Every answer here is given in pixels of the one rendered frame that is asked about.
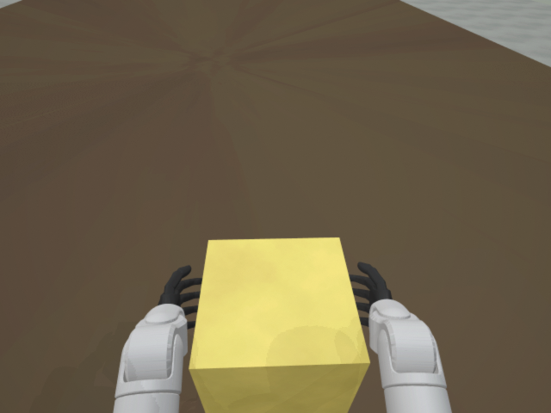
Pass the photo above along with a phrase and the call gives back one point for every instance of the robot right forearm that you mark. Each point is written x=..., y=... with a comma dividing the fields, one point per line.
x=410, y=365

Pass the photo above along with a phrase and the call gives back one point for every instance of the carton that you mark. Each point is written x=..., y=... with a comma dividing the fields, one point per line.
x=277, y=328

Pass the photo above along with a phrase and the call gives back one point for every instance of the left robot hand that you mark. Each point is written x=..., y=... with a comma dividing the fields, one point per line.
x=173, y=288

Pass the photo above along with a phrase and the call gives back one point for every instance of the robot left forearm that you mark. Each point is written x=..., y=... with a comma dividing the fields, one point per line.
x=151, y=368

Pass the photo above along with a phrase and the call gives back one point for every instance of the right robot hand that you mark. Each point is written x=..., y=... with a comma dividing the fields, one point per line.
x=375, y=283

